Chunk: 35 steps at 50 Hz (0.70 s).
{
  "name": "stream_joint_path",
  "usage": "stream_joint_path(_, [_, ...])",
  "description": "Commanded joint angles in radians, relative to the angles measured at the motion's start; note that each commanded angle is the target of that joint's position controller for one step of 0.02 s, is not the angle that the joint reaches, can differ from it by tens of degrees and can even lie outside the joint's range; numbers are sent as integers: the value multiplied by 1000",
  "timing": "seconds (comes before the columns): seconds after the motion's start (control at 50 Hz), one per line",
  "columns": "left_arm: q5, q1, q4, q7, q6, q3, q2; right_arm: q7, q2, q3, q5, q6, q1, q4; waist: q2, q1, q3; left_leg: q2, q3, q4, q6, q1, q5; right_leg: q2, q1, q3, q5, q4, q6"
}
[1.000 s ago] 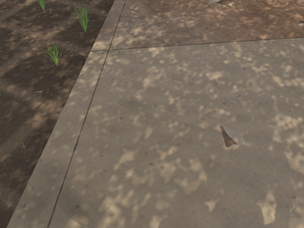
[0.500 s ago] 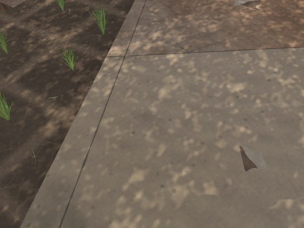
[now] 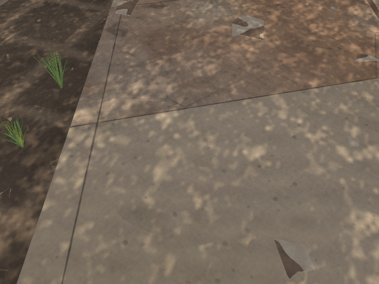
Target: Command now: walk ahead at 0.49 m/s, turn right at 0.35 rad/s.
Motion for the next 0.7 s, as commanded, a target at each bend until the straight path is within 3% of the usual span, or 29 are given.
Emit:
stream_joint_path(0.02, [2,-83,-74,-18,-10,-6,21,-16,-153,-24,7,-13,-28,-57,67,1,84,283,-61,-121,112,-85,223,17,41,-41,121,-138,-3])
stream_joint_path(0.08, [0,-164,-122,-40,-10,-15,14,-19,-160,-26,12,6,30,-37,55,-29,106,321,-26,-74,104,58,274,30,-16,-65,76,-212,-18])
stream_joint_path(0.12, [-2,-193,-157,-57,-11,-15,21,-21,-171,-31,17,25,39,-36,61,-26,107,349,-8,-10,91,142,378,45,-35,-94,-18,-238,-39])
stream_joint_path(0.16, [-3,-160,-178,-71,-9,-2,50,-28,-200,-39,17,42,7,-56,101,14,60,357,27,111,67,171,699,97,66,-154,-125,-244,-72])
stream_joint_path(0.18, [-3,-89,-173,-74,-7,14,79,-33,-214,-43,15,51,-7,-68,127,57,5,352,46,228,54,169,878,138,175,-185,-169,-235,-93])
stream_joint_path(0.2, [-6,56,-142,-72,-5,40,123,-38,-216,-43,14,60,-28,-81,127,137,-73,325,73,420,29,118,951,184,369,-200,-144,-277,-124])
stream_joint_path(0.22, [-5,230,-106,-57,2,77,205,-42,-206,-35,10,57,-29,-105,68,213,-170,285,79,699,-11,-93,759,128,677,-60,-124,-308,-177])
stream_joint_path(0.24, [-5,285,-101,-44,5,102,319,-18,-53,13,-18,25,75,-152,-194,129,-292,92,39,1096,-78,-564,-81,-148,1083,481,-227,-353,-366])
stream_joint_path(0.26, [4,312,-117,-40,1,79,254,0,-109,7,13,-26,12,-166,-143,164,-414,24,-186,1248,-65,-724,-373,-233,1187,795,-299,-531,-424])
stream_joint_path(0.28, [15,276,-116,-36,-3,63,193,11,-170,-12,51,-55,-98,-201,-100,181,-277,91,-228,1247,-32,-819,-295,-189,1111,633,-254,-543,-351])
stream_joint_path(0.3, [11,201,-133,-34,-7,52,158,8,-163,-8,51,-65,-139,-216,-9,144,-178,139,-217,1164,-20,-799,-206,-145,951,486,-171,-547,-312])
stream_joint_path(0.32, [12,123,-156,-36,-7,42,127,1,-160,-14,31,-62,-148,-209,62,96,-107,172,-206,1069,-28,-731,-160,-104,784,382,-66,-566,-285])
stream_joint_path(0.34, [20,78,-175,-34,-8,33,105,-4,-168,-24,20,-46,-130,-208,53,56,-79,198,-209,1008,-37,-649,-135,-73,671,318,5,-591,-272])
stream_joint_path(0.38, [16,63,-187,-29,-8,35,118,-6,-144,-27,6,-16,-108,-219,33,23,-52,204,-194,921,-70,-586,-115,-41,554,265,69,-625,-276])
stream_joint_path(0.42, [10,92,-185,-16,-10,44,151,-13,-124,-25,-6,-1,-151,-244,21,25,-27,191,-173,810,-106,-588,-37,-17,491,209,113,-642,-276])
stream_joint_path(0.46, [6,124,-180,-3,-7,48,164,-15,-108,-19,-6,1,-230,-270,4,51,-8,171,-162,642,-125,-591,101,14,474,163,87,-643,-248])
stream_joint_path(0.52, [4,176,-162,3,-3,43,150,-4,-81,-7,2,-7,-324,-292,-35,105,-4,133,-140,420,-117,-513,312,46,468,116,-2,-630,-195])
stream_joint_path(0.58, [3,225,-132,-1,-4,40,148,8,-102,-9,14,-16,-388,-319,-52,134,16,125,-152,347,-93,-515,338,0,542,163,-58,-605,-187])
stream_joint_path(0.64, [6,244,-119,4,5,42,155,21,-136,-18,13,-30,-406,-340,-58,128,25,120,-159,294,-51,-548,221,-61,674,226,-12,-537,-177])
stream_joint_path(0.68, [8,229,-119,8,15,44,165,24,-155,-27,14,-37,-345,-330,-80,89,11,100,-133,266,-17,-473,141,-69,716,237,131,-473,-158])
stream_joint_path(0.7, [10,212,-126,8,19,38,153,20,-180,-42,10,-40,-245,-301,-71,38,-47,82,-112,238,12,-333,154,-23,712,205,277,-368,-137])
Keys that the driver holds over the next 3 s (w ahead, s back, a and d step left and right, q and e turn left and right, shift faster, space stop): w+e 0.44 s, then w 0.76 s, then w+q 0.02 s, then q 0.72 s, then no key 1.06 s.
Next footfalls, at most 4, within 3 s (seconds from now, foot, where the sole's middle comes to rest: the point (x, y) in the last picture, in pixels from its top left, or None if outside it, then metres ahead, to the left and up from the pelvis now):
0.22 right None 0.30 -0.15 -0.78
0.72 left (195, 252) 0.63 -0.02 -0.78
1.24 right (272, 204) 0.82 -0.35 -0.78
1.74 left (216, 179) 0.96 -0.13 -0.78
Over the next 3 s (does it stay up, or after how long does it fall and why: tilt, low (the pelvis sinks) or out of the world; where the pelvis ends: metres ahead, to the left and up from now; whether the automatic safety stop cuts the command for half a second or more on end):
stays up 0.86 -0.24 -0.01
